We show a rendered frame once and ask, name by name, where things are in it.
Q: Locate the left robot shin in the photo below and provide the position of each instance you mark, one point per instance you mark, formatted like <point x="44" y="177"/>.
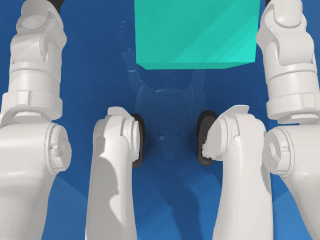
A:
<point x="114" y="110"/>

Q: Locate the robot left forearm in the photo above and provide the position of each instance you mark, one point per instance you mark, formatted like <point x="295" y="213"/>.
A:
<point x="35" y="66"/>

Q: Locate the robot left hand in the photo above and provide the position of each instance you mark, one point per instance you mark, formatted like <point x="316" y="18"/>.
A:
<point x="57" y="4"/>

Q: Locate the right robot upper arm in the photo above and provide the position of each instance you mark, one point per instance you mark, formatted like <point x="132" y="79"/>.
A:
<point x="293" y="153"/>

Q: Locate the right robot foot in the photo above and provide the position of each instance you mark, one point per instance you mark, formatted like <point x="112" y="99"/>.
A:
<point x="204" y="123"/>

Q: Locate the carton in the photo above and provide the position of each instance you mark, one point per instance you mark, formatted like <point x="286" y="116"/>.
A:
<point x="195" y="34"/>

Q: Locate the left robot upper arm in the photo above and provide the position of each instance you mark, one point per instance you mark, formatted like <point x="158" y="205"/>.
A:
<point x="31" y="155"/>

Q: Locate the robot right forearm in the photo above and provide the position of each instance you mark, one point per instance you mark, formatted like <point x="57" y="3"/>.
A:
<point x="289" y="64"/>

